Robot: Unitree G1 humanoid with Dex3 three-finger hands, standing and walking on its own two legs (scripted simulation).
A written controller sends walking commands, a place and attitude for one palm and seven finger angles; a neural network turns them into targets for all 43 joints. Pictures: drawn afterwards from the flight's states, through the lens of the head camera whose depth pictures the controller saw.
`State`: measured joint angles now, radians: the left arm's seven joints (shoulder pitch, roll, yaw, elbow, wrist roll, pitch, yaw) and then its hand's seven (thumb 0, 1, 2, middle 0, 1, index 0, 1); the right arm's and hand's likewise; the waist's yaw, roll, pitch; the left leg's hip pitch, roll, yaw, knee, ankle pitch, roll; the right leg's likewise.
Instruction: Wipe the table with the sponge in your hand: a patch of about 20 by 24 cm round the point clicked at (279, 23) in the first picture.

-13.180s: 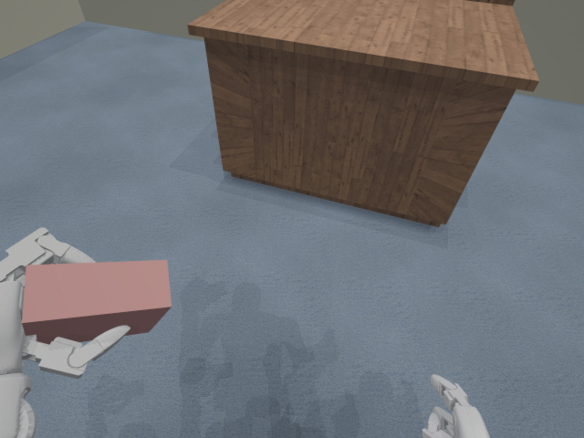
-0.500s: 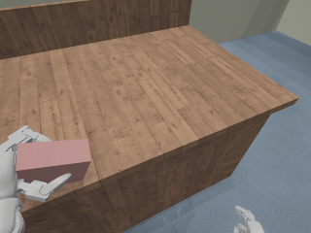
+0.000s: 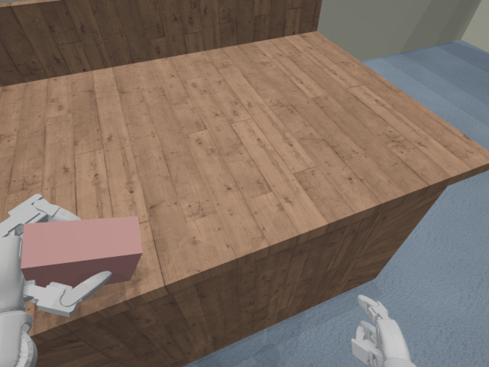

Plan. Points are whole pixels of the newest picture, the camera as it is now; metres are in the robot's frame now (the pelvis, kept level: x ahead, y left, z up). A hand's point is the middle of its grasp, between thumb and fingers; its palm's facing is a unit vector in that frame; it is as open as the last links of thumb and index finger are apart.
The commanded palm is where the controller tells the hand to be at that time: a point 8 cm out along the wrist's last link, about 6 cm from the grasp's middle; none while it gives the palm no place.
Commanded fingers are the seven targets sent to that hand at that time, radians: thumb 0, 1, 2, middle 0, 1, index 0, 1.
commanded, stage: look again from close up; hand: left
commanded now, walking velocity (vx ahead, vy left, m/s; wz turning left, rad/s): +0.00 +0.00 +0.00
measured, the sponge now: (102, 254) +0.22 +0.21 +0.13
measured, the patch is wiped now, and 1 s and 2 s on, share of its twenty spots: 0.00 0.00 0.00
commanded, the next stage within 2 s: come to a stop and stand still in 0.40 s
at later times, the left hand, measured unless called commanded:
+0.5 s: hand (44, 272) +0.20 +0.28 +0.12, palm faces +0.21 -0.88 -0.43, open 9.5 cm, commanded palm +0.15 +0.32 +0.17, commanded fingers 0.00 0.10 1.30 -1.20 -1.60 -1.20 -1.60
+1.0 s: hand out of the picture +0.21 +0.34 +0.14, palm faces +0.36 -0.86 -0.36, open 9.5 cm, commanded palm +0.16 +0.36 +0.17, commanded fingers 0.00 0.10 1.30 -1.20 -1.60 -1.20 -1.60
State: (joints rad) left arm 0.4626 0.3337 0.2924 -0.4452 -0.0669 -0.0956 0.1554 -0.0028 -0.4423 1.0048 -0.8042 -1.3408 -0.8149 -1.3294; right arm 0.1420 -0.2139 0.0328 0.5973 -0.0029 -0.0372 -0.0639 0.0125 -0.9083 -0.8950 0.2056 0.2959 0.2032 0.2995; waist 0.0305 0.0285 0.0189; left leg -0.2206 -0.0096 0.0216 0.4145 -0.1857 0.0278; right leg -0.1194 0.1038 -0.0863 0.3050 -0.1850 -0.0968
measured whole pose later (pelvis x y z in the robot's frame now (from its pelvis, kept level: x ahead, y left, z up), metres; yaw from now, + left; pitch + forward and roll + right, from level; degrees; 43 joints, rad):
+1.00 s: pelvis -0.01 +0.09 -0.01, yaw -2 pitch -2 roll -2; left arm 0.38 0.39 0.38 -0.50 -0.03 -0.15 0.07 -0.01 -0.44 1.01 -0.80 -1.35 -0.81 -1.34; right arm 0.16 -0.17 0.02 0.53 0.02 -0.10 0.00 0.01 -0.91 -0.89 0.21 0.30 0.20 0.30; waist 0.07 -0.06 0.09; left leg -0.24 -0.08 0.11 0.47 -0.21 0.14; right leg -0.26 0.03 0.00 0.62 -0.34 -0.01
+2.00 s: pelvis -0.05 +0.10 -0.01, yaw -2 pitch -2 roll +0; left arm 0.34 0.35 0.32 -0.33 -0.04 -0.22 0.13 0.00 -0.43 1.01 -0.79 -1.37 -0.80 -1.36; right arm 0.17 -0.20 0.03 0.63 0.02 -0.19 -0.01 0.01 -0.91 -0.90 0.20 0.30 0.20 0.30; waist 0.04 -0.01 0.02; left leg -0.25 -0.01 -0.06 0.51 -0.23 -0.02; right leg -0.30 -0.03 0.00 0.49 -0.16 0.02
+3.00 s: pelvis -0.04 +0.06 -0.01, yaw -1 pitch -1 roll -1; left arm 0.46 0.35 0.33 -0.48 -0.08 -0.11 0.11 0.00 -0.43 1.01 -0.79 -1.37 -0.79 -1.36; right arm 0.19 -0.20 0.03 0.61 0.02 -0.10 -0.03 0.01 -0.91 -0.90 0.21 0.30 0.20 0.30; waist -0.01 0.01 0.02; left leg -0.24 0.08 -0.11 0.51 -0.26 -0.06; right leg -0.28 0.05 -0.05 0.47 -0.17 -0.05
